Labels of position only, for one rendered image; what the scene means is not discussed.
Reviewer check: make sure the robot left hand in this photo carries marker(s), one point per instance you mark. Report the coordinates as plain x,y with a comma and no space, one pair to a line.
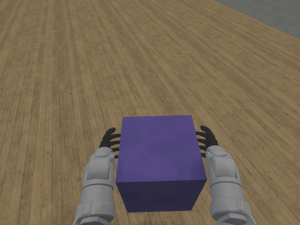
106,140

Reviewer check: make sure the right robot forearm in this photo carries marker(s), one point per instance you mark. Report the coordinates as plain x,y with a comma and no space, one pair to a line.
228,203

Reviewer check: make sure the carton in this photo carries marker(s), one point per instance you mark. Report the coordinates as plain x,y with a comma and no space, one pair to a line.
160,165

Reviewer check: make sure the robot right hand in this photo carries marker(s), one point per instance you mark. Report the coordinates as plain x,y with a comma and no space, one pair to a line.
209,140

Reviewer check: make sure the left robot forearm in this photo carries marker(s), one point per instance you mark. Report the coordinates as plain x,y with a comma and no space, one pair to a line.
96,206

